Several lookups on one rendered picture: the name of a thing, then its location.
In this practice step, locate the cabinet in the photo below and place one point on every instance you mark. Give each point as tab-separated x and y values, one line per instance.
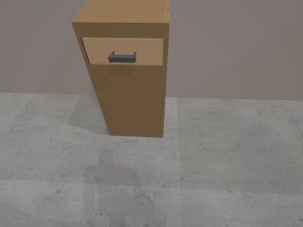
132	97

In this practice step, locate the handle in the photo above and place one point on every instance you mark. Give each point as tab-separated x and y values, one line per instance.
122	58

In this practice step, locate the drawer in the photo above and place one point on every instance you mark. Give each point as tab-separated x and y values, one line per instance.
149	51

